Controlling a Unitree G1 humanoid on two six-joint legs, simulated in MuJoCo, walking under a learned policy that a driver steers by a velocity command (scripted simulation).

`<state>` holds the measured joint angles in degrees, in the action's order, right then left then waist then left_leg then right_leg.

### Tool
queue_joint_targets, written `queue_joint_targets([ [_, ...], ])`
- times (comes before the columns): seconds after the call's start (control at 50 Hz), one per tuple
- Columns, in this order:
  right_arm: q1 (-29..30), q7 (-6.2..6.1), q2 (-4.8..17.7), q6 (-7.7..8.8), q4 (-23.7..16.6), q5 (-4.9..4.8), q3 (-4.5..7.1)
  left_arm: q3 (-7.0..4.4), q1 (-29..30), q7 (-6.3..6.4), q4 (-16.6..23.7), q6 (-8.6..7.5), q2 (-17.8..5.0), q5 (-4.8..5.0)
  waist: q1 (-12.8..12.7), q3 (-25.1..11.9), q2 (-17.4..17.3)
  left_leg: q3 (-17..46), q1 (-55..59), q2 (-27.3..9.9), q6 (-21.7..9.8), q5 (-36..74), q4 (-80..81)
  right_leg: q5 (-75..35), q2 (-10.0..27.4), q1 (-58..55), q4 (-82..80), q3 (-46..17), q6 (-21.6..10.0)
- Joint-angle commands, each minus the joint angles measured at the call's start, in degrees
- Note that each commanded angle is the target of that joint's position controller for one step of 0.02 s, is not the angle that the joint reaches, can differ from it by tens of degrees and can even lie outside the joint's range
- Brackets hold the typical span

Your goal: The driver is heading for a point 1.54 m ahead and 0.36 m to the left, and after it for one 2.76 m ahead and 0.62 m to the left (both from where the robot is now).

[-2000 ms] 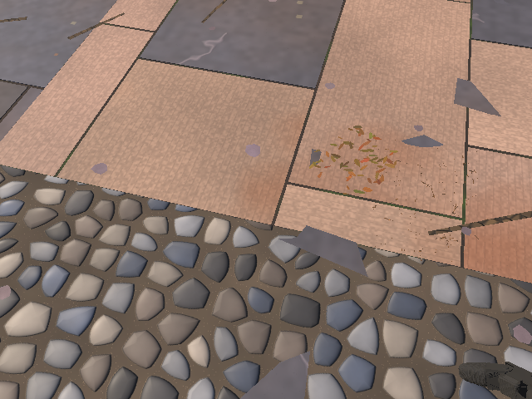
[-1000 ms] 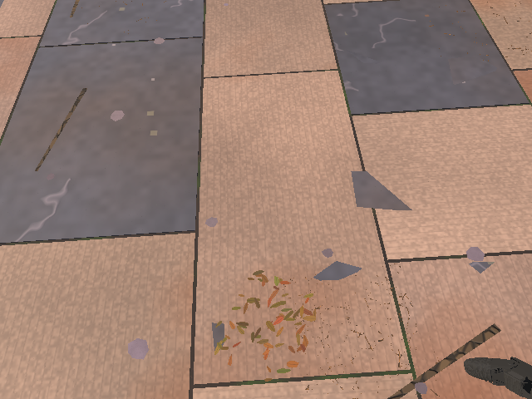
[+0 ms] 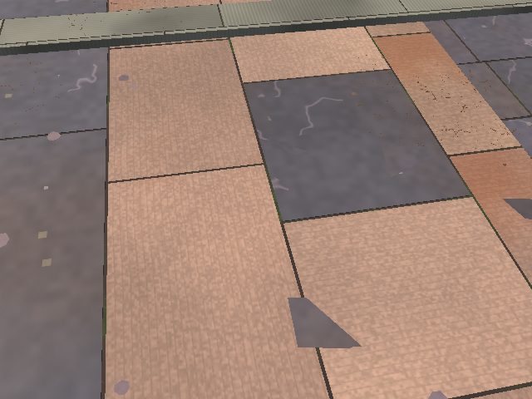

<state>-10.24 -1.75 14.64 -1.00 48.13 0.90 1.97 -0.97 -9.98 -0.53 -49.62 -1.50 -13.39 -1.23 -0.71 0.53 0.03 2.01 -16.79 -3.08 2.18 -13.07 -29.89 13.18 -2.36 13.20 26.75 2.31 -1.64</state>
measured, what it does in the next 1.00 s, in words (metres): stands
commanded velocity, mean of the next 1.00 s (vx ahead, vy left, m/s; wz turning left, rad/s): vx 0.01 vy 0.00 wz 0.00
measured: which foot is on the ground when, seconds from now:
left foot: down 0.00-1.00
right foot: down 0.00-1.00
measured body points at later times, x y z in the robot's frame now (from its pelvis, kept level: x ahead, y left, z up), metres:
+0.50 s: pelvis +0.03 +0.01 +0.00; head +0.04 +0.01 +0.45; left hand +0.10 +0.28 -0.14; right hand +0.12 -0.25 -0.14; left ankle +0.03 +0.14 -0.74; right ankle +0.01 -0.10 -0.74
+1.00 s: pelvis +0.02 +0.01 +0.00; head +0.03 +0.01 +0.45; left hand +0.05 +0.26 -0.15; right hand +0.06 -0.24 -0.15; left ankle +0.03 +0.14 -0.74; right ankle +0.01 -0.10 -0.74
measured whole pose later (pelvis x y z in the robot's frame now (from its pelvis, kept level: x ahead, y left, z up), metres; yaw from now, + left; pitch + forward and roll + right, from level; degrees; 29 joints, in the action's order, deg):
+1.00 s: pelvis +0.02 +0.01 +0.00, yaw +0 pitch -2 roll +0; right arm -11.1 -2.6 12.3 -0.6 64.0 0.2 1.5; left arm -0.6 -12.8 2.0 -63.9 0.1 -11.8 -0.3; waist 0.0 2.2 -0.2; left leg 1.0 -11.9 -1.0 1.2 -13.4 -26.8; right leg 15.5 -0.2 9.6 26.5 1.5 -0.7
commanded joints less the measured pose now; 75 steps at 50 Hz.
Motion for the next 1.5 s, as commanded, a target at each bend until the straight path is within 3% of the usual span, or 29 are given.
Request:
queue_joint_targets([
  [0.02, 1.55, 0.34, 5.89, 1.31, -2.07, 0.13, 1.25, -1.43, -0.09, 1.13, 1.67, 0.60, -6.39, 0.23, 0.03, -0.24, -6.06, 3.06, 2.19, -2.17, -2.71, 4.20, 6.81, -0.15, 3.38, 0.87, -3.72, -3.13, -0.24],
  [0.14, 0.63, 0.08, 6.47, 2.09, 1.07, -0.59, 1.32, -1.67, -0.16, 1.43, -1.04, 0.88, -6.52, 0.79, 0.65, -3.12, -2.42, 1.71, 6.86, -1.31, -2.86, 15.93, 3.55, -10.27, 4.20, -2.10, -2.46, -3.34, -0.25],
  [0.36, 1.97, -0.15, 5.83, 1.33, 5.97, -0.71, 1.26, -1.85, 0.05, 2.16, -6.16, 1.88, -6.80, 1.01, 0.46, -1.78, -0.02, 0.45, 7.32, 0.01, -3.11, 15.37, 4.36, -11.71, 4.49, -4.02, -2.79, -3.07, 0.27],
  [0.66, 1.49, -0.70, 5.02, 0.71, 11.24, -0.66, 1.03, -1.20, -0.95, 2.52, -10.72, 1.58, -6.03, 0.91, 0.62, 0.68, -0.29, -0.48, 6.72, 1.04, -2.48, 8.77, 6.35, -5.54, 4.43, -2.22, -4.91, -2.92, 0.40],
  [0.98, -1.76, -0.98, 3.49, 0.78, 14.53, -0.76, 0.39, -0.48, -4.58, 2.67, -13.03, 1.22, -4.27, 0.97, 0.67, 1.95, 0.03, -0.77, 5.28, 1.40, -2.31, 5.46, 7.14, -1.99, 4.18, -0.83, -6.14, -2.84, 0.24],
  [1.0, -2.91, -1.01, 2.83, 0.73, 15.17, -0.77, 0.23, -0.42, -5.80, 2.74, -13.61, 1.29, -3.93, 0.99, 0.63, 0.65, 0.36, -1.69, 5.69, 2.21, -2.36, 0.28, 6.83, 4.05, 3.82, -1.29, -6.74, -2.61, 0.00],
  [1.02, -3.21, -1.13, 2.96, 0.65, 15.33, -1.07, 0.35, -0.82, -6.28, 2.94, -13.69, 1.48, -4.95, 1.39, 0.44, 1.49, 1.30, -3.27, 4.13, 3.76, -2.65, -7.74, 4.87, 13.35, 3.67, -0.50, -7.18, -3.12, -0.89],
  [1.06, -2.06, -1.18, 3.35, 1.16, 14.30, -1.25, 0.59, -1.81, -7.34, 3.20, -13.01, 1.43, -7.64, 2.08, -0.51, 5.35, 4.33, -5.05, -2.97, 5.26, -3.57, -19.12, -0.80, 30.53, 7.71, 2.01, -10.67, -9.30, -4.40],
  [1.1, -0.40, -0.38, 1.01, 2.77, 12.77, -1.38, 0.15, -3.16, -10.34, 3.07, -13.14, 0.43, -10.81, 2.56, -1.64, 7.03, 10.50, -5.88, -8.21, 3.87, -3.95, -12.89, -12.89, 37.03, 18.16, 1.17, -17.39, -23.32, -10.15],
  [1.12, 0.14, 0.15, 1.33, 3.52, 12.31, -1.70, 0.32, -3.37, -10.42, 3.04, -12.85, -0.13, -10.58, 2.48, -1.55, 8.13, 10.07, -4.08, -10.27, 1.70, -4.70, -12.28, -17.39, 35.56, 21.43, 1.90, -19.20, -27.35, -12.13],
  [1.14, 0.41, 0.60, 1.63, 4.08, 11.89, -2.09, 0.56, -3.30, -9.57, 2.91, -12.22, -0.65, -9.72, 2.20, -1.03, 8.69, 9.22, -2.77, -12.44, 0.30, -5.43, -14.85, -20.30, 33.00, 22.35, 1.25, -19.50, -28.09, -12.47],
  [1.18, -0.92, 1.17, 1.39, 5.09, 11.56, -2.75, 0.61, -3.26, -6.05, 2.53, -10.50, -1.36, -9.03, 3.05, 1.23, 8.60, 7.96, -2.11, -9.89, -1.29, -6.97, -15.87, -12.14, 26.21, 20.24, 1.18, -17.59, -22.95, -9.80],
  [1.22, -8.09, 1.26, 1.12, 5.67, 15.02, -2.40, 1.34, -3.34, -2.99, 2.13, -9.34, -1.05, -9.11, 3.72, 4.84, 5.85, 5.71, -7.98, 7.61, 3.57, -6.49, -4.48, 1.44, 19.39, 13.13, 8.35, -11.59, -12.56, -6.65],
  [1.24, -12.86, 1.30, 1.54, 5.46, 17.06, -1.95, 1.83, -3.17, -3.00, 1.97, -8.95, -1.01, -8.51, 3.56, 6.04, 4.65, 3.43, -7.48, 14.08, 4.51, -5.67, -1.94, 3.17, 15.88, 10.36, 11.60, -5.83, -9.23, -5.70],
  [1.26, -19.33, 1.16, 3.92, 5.44, 18.15, -1.76, 2.60, -2.20, -2.09, 1.58, -8.25, -1.40, -5.28, 2.89, 8.10, 2.06, -5.62, 4.57, 21.41, -3.29, -7.57, -7.14, 8.76, 9.87, 5.86, 17.61, 9.65, -3.25, -3.03],
  [1.28, -25.78, 1.42, 10.94, 5.74, 18.18, -2.18, 3.84, -1.41, -1.80, 1.51, -6.03, -2.44, -1.83, 2.23, 8.97, -0.74, -19.39, 28.86, 28.42, -16.38, -15.03, -13.28, 18.08, 16.17, -0.32, 29.49, 27.51, 1.53, -0.26],
  [1.3, -24.71, 1.77, 9.31, 6.80, 18.38, -1.08, 2.89, -1.72, -0.44, 1.45, -5.08, -3.23, -2.92, 3.57, 7.55, 0.80, -15.30, 40.22, 24.42, -21.48, -19.91, -23.82, 21.57, 19.76, 1.66, 34.65, 39.50, -5.00, -1.23],
  [1.32, -19.11, 1.88, 6.08, 7.70, 16.50, -1.11, 1.89, -1.90, 1.10, 1.06, -4.39, -3.94, -4.27, 4.56, 5.27, 5.74, -8.69, 35.68, 21.96, -20.18, -18.41, -25.27, 21.50, 14.14, 5.23, 39.24, 44.15, -7.16, -2.66],
  [1.34, -15.35, 2.21, 4.57, 8.12, 15.10, -1.14, 1.30, -2.09, 0.71, 0.75, -4.87, -4.46, -4.89, 4.30, 3.81, 6.58, -5.99, 28.45, 20.62, -17.12, -15.86, -20.43, 21.40, 7.90, 7.15, 39.55, 44.00, -6.63, -3.38],
  [1.38, -12.64, 2.66, 2.87, 7.94, 13.69, -1.11, 0.46, -3.06, 0.87, 0.58, -5.41, -4.88, -6.50, 2.85, 2.34, 6.30, -4.46, 16.88, 18.44, -12.53, -12.13, -4.09, 21.90, -0.12, 9.30, 35.62, 37.33, -5.65, -3.13],
  [1.4, -14.12, 2.50, 1.91, 7.57, 13.87, -0.88, 0.11, -3.19, 0.96, 0.26, -5.57, -4.72, -6.03, 2.66, 2.46, 5.43, -5.19, 12.62, 18.13, -10.76, -11.29, 2.40, 21.95, -2.08, 9.36, 33.28, 34.82, -4.54, -2.56],
  [1.44, -17.13, 1.78, 2.69, 7.05, 14.29, -0.61, 0.06, -2.90, 3.22, -0.16, -4.85, -4.15, -3.88, 2.43, 2.95, 4.85, -5.13, 7.96, 18.34, -9.38, -11.67, 12.31, 21.94, -4.87, 8.73, 32.45, 30.40, -2.41, -0.99],
  [1.5, -17.66, 0.78, 4.60, 6.51, 13.46, -0.54, 0.28, -1.89, 11.80, -0.48, -1.39, -3.84, -1.64, 2.47, 4.24, 6.43, -4.08, 3.93, 14.78, -8.19, -11.78, 15.76, 23.47, -10.60, 7.16, 29.44, 17.52, -0.52, 0.44],
])
Velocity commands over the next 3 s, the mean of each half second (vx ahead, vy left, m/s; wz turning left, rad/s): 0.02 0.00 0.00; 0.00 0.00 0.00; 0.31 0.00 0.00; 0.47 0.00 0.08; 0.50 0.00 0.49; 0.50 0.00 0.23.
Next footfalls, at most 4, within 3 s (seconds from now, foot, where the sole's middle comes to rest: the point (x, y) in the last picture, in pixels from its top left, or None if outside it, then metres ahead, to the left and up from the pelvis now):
1.72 right None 0.47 -0.08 -0.77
2.28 left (209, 310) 0.77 0.18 -0.77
2.76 right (245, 215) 1.11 0.09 -0.77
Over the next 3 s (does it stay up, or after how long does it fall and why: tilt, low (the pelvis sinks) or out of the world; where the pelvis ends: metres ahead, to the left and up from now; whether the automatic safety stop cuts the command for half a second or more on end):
stays up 1.04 0.15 0.01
